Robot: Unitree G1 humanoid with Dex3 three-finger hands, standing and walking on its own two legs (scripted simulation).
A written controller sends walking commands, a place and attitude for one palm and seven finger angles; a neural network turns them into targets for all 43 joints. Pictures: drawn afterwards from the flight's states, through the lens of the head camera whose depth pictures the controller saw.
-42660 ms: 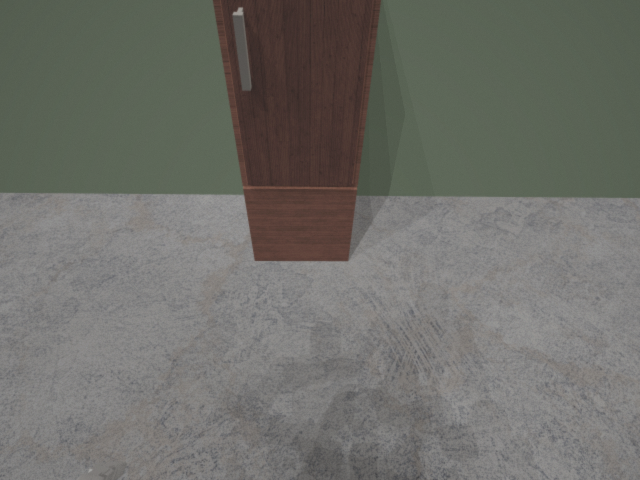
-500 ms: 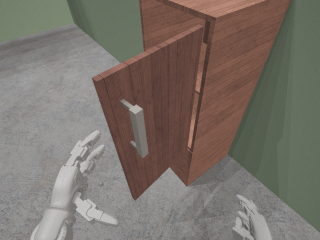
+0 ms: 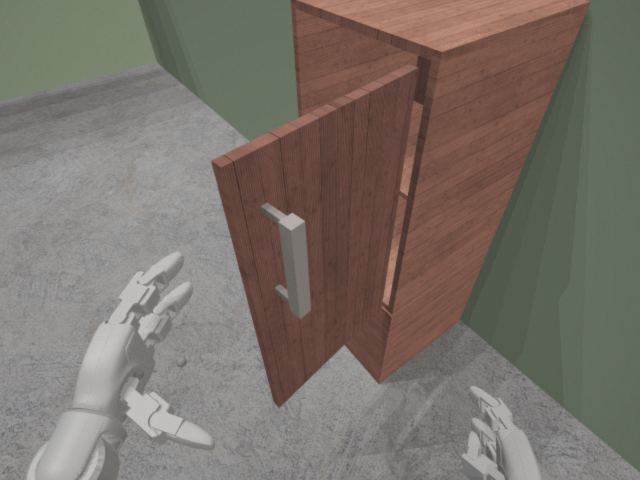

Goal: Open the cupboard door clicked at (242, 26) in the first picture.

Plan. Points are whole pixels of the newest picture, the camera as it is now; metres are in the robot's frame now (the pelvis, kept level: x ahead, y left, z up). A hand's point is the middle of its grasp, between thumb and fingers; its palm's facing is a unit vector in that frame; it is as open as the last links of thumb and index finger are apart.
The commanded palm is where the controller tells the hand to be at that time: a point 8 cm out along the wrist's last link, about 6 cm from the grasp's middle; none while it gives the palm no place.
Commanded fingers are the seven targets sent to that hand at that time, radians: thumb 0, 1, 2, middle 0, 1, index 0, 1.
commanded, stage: draw the hand back to the body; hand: left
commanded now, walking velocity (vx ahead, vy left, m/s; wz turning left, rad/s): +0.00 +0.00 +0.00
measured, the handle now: (286, 263) +0.36 +0.08 +0.11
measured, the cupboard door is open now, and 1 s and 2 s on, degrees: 99 99 99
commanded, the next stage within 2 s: step back with the hand held close in 1.14 s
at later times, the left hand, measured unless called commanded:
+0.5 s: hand (104, 337) +0.21 +0.23 +0.16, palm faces +0.34 -0.87 -0.37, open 12.2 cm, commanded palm +0.16 +0.28 +0.17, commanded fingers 0.00 0.48 0.72 -0.19 -0.30 -0.19 -0.30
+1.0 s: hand (67, 323) +0.21 +0.26 +0.17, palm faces +0.44 -0.81 -0.38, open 7.6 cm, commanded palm +0.16 +0.30 +0.19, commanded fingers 0.00 0.90 0.90 -0.20 -0.30 -0.20 -0.30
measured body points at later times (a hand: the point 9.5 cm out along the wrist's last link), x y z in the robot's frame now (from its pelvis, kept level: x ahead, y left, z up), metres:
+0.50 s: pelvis +0.01 +0.01 +0.02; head +0.00 -0.01 +0.47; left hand +0.18 +0.28 +0.18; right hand +0.18 -0.20 -0.07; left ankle -0.01 +0.11 -0.72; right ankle +0.01 -0.11 -0.72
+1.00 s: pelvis +0.01 +0.01 +0.02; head +0.00 -0.01 +0.47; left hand +0.18 +0.30 +0.19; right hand +0.20 -0.22 -0.06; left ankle -0.01 +0.11 -0.72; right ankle +0.01 -0.11 -0.72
